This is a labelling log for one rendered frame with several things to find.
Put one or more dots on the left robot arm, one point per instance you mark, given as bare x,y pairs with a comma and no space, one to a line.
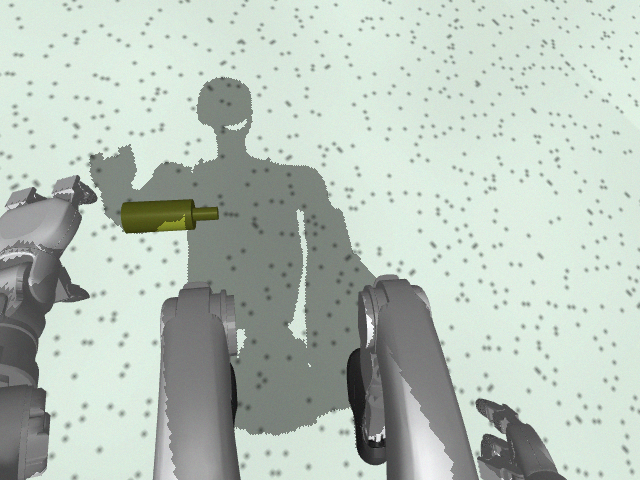
28,281

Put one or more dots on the bottle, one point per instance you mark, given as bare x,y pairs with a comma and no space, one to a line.
167,215

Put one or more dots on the right robot foot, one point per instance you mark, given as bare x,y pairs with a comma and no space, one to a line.
373,453

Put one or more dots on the left robot hand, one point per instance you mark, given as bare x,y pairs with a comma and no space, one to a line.
34,221

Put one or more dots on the right robot hand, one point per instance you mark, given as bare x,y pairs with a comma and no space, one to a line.
521,455

